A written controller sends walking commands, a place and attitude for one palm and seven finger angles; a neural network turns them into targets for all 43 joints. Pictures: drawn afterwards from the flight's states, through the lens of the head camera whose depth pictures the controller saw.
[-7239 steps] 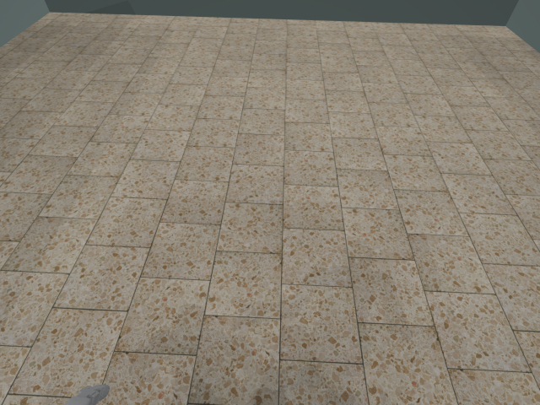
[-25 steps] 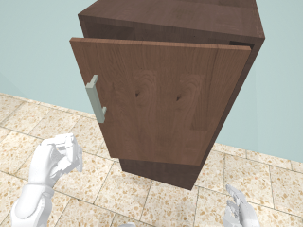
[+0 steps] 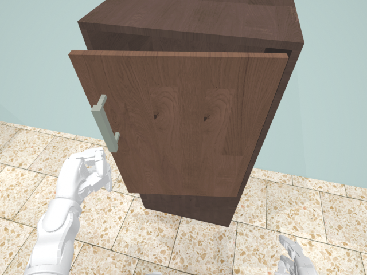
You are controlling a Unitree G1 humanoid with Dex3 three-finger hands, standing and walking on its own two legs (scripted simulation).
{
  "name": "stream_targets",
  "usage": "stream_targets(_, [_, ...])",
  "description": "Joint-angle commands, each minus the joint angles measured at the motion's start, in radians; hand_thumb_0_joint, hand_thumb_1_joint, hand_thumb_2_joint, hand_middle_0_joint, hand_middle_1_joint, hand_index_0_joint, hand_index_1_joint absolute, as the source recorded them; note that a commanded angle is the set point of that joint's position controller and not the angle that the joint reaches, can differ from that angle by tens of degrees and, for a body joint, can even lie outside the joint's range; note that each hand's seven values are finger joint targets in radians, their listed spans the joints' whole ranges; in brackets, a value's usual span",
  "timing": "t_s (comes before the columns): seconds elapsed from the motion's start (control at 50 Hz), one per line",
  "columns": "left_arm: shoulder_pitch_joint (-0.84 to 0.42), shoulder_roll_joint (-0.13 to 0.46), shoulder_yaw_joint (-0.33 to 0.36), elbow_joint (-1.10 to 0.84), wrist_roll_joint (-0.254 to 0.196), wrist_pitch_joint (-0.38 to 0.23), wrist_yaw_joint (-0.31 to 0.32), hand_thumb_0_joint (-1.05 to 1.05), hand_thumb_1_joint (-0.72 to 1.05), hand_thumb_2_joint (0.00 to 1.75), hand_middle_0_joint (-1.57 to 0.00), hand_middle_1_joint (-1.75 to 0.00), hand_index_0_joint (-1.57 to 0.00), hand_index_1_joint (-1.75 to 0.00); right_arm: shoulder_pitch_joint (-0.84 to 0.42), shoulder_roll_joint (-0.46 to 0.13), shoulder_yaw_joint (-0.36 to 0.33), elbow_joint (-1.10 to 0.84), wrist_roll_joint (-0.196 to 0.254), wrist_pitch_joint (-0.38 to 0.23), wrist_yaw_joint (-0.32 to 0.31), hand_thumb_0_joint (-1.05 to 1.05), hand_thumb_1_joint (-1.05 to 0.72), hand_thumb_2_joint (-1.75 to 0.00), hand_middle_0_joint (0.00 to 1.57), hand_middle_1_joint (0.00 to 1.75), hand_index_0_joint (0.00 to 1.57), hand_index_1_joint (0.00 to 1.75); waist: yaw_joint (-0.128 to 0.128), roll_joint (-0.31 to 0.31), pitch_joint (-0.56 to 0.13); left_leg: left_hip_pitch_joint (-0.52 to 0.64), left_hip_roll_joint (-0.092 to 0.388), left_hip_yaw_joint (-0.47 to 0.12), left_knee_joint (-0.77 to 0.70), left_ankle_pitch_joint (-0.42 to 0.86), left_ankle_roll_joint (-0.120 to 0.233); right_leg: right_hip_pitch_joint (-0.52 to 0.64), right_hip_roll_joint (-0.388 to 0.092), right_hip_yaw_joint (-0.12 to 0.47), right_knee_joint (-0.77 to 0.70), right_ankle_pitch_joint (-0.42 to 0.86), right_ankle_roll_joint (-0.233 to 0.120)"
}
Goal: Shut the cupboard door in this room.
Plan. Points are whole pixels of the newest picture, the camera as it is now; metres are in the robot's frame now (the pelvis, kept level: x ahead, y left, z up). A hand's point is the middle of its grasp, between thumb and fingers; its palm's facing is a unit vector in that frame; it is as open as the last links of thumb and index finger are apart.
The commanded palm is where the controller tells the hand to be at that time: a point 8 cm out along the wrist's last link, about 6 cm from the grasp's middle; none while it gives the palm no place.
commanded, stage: bring the fist close to the handle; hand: left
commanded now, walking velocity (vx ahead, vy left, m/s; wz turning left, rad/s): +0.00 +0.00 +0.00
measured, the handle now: (108, 124) +0.44 +0.21 +0.08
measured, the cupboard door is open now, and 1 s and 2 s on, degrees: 11 11 0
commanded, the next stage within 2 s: push the door shut along its arc in 0.68 s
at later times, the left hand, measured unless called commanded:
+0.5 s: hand (109, 153) +0.34 +0.18 +0.10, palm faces +0.00 -1.00 -0.04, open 3.1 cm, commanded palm +0.32 +0.23 +0.09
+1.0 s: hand (112, 149) +0.36 +0.18 +0.09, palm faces -0.04 -1.00 -0.05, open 3.1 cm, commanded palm +0.35 +0.22 +0.09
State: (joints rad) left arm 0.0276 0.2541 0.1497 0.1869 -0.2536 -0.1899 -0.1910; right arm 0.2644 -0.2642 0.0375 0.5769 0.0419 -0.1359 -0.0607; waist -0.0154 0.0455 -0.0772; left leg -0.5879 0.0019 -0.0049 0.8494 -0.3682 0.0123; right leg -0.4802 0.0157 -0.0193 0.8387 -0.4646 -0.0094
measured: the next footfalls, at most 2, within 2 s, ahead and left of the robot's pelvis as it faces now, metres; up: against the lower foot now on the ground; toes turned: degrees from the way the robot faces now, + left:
none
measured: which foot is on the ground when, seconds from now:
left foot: down 0.00-1.00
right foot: down 0.00-1.00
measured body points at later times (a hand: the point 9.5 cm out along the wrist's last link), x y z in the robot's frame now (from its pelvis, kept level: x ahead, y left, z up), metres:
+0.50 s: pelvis +0.00 +0.00 +0.00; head +0.03 -0.01 +0.45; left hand +0.34 +0.23 +0.10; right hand +0.14 -0.25 -0.09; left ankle +0.04 +0.11 -0.70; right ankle -0.02 -0.11 -0.70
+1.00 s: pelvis +0.00 +0.00 +0.00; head +0.04 -0.01 +0.45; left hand +0.36 +0.23 +0.09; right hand +0.14 -0.25 -0.10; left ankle +0.04 +0.11 -0.70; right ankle -0.02 -0.11 -0.70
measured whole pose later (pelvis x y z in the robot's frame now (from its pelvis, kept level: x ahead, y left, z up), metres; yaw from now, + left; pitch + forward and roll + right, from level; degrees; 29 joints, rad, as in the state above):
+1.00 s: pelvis +0.00 +0.00 +0.00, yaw +0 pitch +7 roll -1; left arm -0.28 0.30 0.18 0.50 -0.23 -0.23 -0.22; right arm 0.25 -0.27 0.03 0.60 0.05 -0.09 -0.06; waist -0.03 0.04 -0.06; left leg -0.61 0.00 -0.01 0.84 -0.36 0.01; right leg -0.50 0.02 -0.02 0.83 -0.45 -0.01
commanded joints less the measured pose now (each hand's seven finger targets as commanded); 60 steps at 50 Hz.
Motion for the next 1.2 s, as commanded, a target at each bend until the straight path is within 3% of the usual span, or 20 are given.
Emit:
stream_targets(0.0, [-0.333,0.207,0.134,-0.248,-0.021,-0.119,0.016,0.00,0.90,0.90,-1.30,-1.50,-1.30,-1.50,-0.073,-0.119,-0.056,-0.141,0.000,-0.058,-0.009,0.00,-0.90,-0.90,0.20,0.30,0.20,0.30,0.007,-0.010,-0.241,0.211,-0.005,-0.016,-0.102,0.188,0.016,0.007,0.005,0.011,-0.132,0.292,-0.005])
stream_targets(0.12, [-0.287,0.128,0.060,-0.116,-0.008,-0.110,-0.012,0.00,0.90,0.90,-1.30,-1.50,-1.30,-1.50,-0.058,-0.119,-0.063,-0.127,0.007,-0.053,0.006,0.00,-0.90,-0.90,0.20,0.30,0.20,0.30,-0.001,-0.007,-0.228,0.220,-0.004,-0.009,-0.099,0.227,0.014,-0.007,0.004,0.001,-0.125,0.356,-0.004])
stream_targets(0.2, [-0.349,0.183,0.103,-0.013,-0.012,-0.057,-0.023,0.00,0.90,0.90,-1.30,-1.50,-1.30,-1.50,-0.050,-0.136,-0.064,-0.125,0.012,-0.029,0.001,0.00,-0.90,-0.90,0.20,0.30,0.20,0.30,-0.006,-0.087,-0.165,0.169,-0.007,-0.009,-0.109,0.172,0.018,-0.013,0.000,0.012,-0.157,0.313,0.003])
stream_targets(0.24, [-0.458,0.190,0.108,-0.011,-0.014,-0.056,-0.015,0.00,0.90,0.90,-1.30,-1.50,-1.30,-1.50,-0.056,-0.134,-0.060,-0.126,0.014,-0.020,-0.002,0.00,-0.90,-0.90,0.20,0.30,0.20,0.30,-0.018,-0.093,-0.155,0.164,-0.008,-0.008,-0.115,0.146,0.018,-0.028,-0.003,0.015,-0.167,0.278,0.006])
stream_targets(0.28, [-0.527,0.193,0.114,-0.060,-0.010,-0.088,-0.001,0.00,0.90,0.90,-1.30,-1.50,-1.30,-1.50,-0.061,-0.127,-0.061,-0.128,0.008,-0.022,-0.003,0.00,-0.90,-0.90,0.20,0.30,0.20,0.30,-0.009,-0.035,-0.214,0.202,-0.006,-0.012,-0.115,0.164,0.015,-0.018,0.001,0.012,-0.148,0.281,-0.002])
stream_targets(0.34, [-0.492,0.184,0.111,-0.103,-0.005,-0.137,0.012,0.00,0.90,0.90,-1.30,-1.50,-1.30,-1.50,-0.056,-0.119,-0.061,-0.132,0.002,-0.028,0.002,0.00,-0.90,-0.90,0.20,0.30,0.20,0.30,0.004,0.005,-0.297,0.252,-0.005,-0.008,-0.101,0.249,0.016,0.016,0.004,0.010,-0.121,0.373,-0.007])
stream_targets(0.4, [-0.451,0.198,0.115,-0.059,0.006,-0.154,0.006,0.00,0.90,0.90,-1.30,-1.50,-1.30,-1.50,-0.039,-0.128,-0.067,-0.119,0.000,-0.025,0.008,0.00,-0.90,-0.90,0.20,0.30,0.20,0.30,0.002,-0.020,-0.294,0.241,-0.002,-0.011,-0.093,0.259,0.016,0.016,0.009,0.005,-0.111,0.382,-0.007])
stream_targets(0.46, [-0.427,0.148,0.074,0.006,0.004,-0.120,-0.012,0.00,0.90,0.90,-1.30,-1.50,-1.30,-1.50,-0.041,-0.128,-0.067,-0.123,0.009,-0.017,0.013,0.00,-0.90,-0.90,0.20,0.30,0.20,0.30,-0.004,-0.029,-0.232,0.207,-0.004,-0.005,-0.108,0.217,0.015,-0.010,0.006,0.003,-0.128,0.357,-0.002])
stream_targets(0.5, [-0.412,0.176,0.098,0.044,0.003,-0.091,-0.013,0.00,0.90,0.90,-1.30,-1.50,-1.30,-1.50,-0.037,-0.138,-0.070,-0.125,0.011,-0.008,0.009,0.00,-0.90,-0.90,0.20,0.30,0.20,0.30,-0.003,-0.070,-0.203,0.190,-0.004,-0.008,-0.112,0.196,0.019,-0.007,0.006,0.005,-0.144,0.337,0.000])
stream_targets(0.52, [-0.443,0.147,0.069,0.020,0.001,-0.084,-0.015,0.00,0.90,0.90,-1.30,-1.50,-1.30,-1.50,-0.047,-0.134,-0.067,-0.133,0.014,-0.007,0.010,0.00,-0.90,-0.90,0.20,0.30,0.20,0.30,-0.009,-0.042,-0.203,0.194,-0.006,-0.006,-0.116,0.193,0.019,-0.013,0.001,0.007,-0.145,0.335,0.001])
stream_targets(0.58, [-0.477,0.143,0.075,-0.043,-0.006,-0.090,0.000,0.00,0.90,0.90,-1.30,-1.50,-1.30,-1.50,-0.044,-0.129,-0.068,-0.139,0.010,-0.010,0.008,0.00,-0.90,-0.90,0.20,0.30,0.20,0.30,-0.007,-0.040,-0.248,0.232,-0.004,-0.011,-0.116,0.217,0.018,-0.006,0.008,-0.001,-0.138,0.351,-0.001])
stream_targets(0.6, [-0.486,0.186,0.105,-0.060,-0.002,-0.104,0.011,0.00,0.90,0.90,-1.30,-1.50,-1.30,-1.50,-0.043,-0.135,-0.071,-0.137,0.007,-0.010,0.004,0.00,-0.90,-0.90,0.20,0.30,0.20,0.30,-0.005,-0.062,-0.256,0.233,-0.001,-0.012,-0.111,0.226,0.020,0.009,0.007,0.003,-0.137,0.358,-0.001])
stream_targets(0.66, [-0.474,0.151,0.085,-0.107,0.006,-0.143,0.028,0.00,0.90,0.90,-1.30,-1.50,-1.30,-1.50,-0.046,-0.121,-0.067,-0.136,0.003,-0.017,0.011,0.00,-0.90,-0.90,0.20,0.30,0.20,0.30,0.002,-0.011,-0.296,0.264,-0.001,-0.011,-0.109,0.261,0.015,0.005,0.011,-0.004,-0.115,0.379,-0.005])
stream_targets(0.7, [-0.458,0.186,0.110,-0.072,0.016,-0.150,0.038,0.00,0.90,0.90,-1.30,-1.50,-1.30,-1.50,-0.039,-0.128,-0.070,-0.123,-0.001,-0.014,0.010,0.00,-0.90,-0.90,0.20,0.30,0.20,0.30,0.000,-0.040,-0.271,0.243,0.000,-0.009,-0.103,0.244,0.018,0.004,0.011,0.001,-0.121,0.370,-0.003])
stream_targets(0.78, [-0.453,0.160,0.083,0.011,0.024,-0.121,0.021,0.00,0.90,0.90,-1.30,-1.50,-1.30,-1.50,-0.044,-0.128,-0.065,-0.120,0.005,-0.003,0.015,0.00,-0.90,-0.90,0.20,0.30,0.20,0.30,-0.010,-0.040,-0.210,0.203,-0.003,-0.006,-0.120,0.186,0.016,-0.020,0.008,0.002,-0.135,0.322,-0.002])
stream_targets(0.8, [-0.467,0.201,0.108,0.031,0.025,-0.112,0.015,0.00,0.90,0.90,-1.30,-1.50,-1.30,-1.50,-0.039,-0.137,-0.067,-0.119,0.006,0.002,0.010,0.00,-0.90,-0.90,0.20,0.30,0.20,0.30,-0.013,-0.066,-0.207,0.198,-0.004,-0.005,-0.114,0.183,0.021,-0.010,0.006,0.009,-0.144,0.323,0.000])
stream_targets(0.92, [-0.727,0.212,0.078,0.052,0.005,-0.120,-0.043,0.00,0.90,0.90,-1.30,-1.50,-1.30,-1.50,-0.040,-0.139,-0.060,-0.105,0.010,0.004,-0.007,0.00,-0.90,-0.90,0.20,0.30,0.20,0.30,-0.051,-0.014,-0.242,0.234,-0.003,-0.015,-0.105,0.174,0.022,-0.041,0.006,0.014,-0.147,0.306,-0.004])
stream_targets(0.98, [-0.770,0.183,0.047,0.097,-0.002,-0.140,-0.067,0.00,0.90,0.90,-1.30,-1.50,-1.30,-1.50,-0.026,-0.138,-0.060,-0.093,0.011,-0.006,-0.007,0.00,-0.90,-0.90,0.20,0.30,0.20,0.30,-0.053,0.020,-0.281,0.270,-0.001,-0.031,-0.097,0.190,0.015,-0.068,0.011,0.002,-0.131,0.302,-0.010])
stream_targets(1.1, [-0.827,0.245,0.085,0.281,0.013,-0.118,-0.090,0.00,0.90,0.90,-1.30,-1.50,-1.30,-1.50,0.012,-0.158,-0.064,-0.071,0.008,0.010,-0.001,0.00,-0.90,-0.90,0.20,0.30,0.20,0.30,-0.054,-0.047,-0.260,0.212,-0.005,-0.036,-0.091,0.182,0.020,-0.076,0.008,0.003,-0.126,0.300,-0.010])
stream_targets(1.18, [-0.917,0.243,0.077,0.317,0.016,-0.132,-0.106,0.00,0.90,0.90,-1.30,-1.50,-1.30,-1.50,0.027,-0.158,-0.067,-0.070,0.009,0.019,0.005,0.00,-0.90,-0.90,0.20,0.30,0.20,0.30,-0.062,-0.020,-0.298,0.233,-0.004,-0.041,-0.082,0.191,0.018,-0.100,0.011,0.001,-0.115,0.299,-0.012])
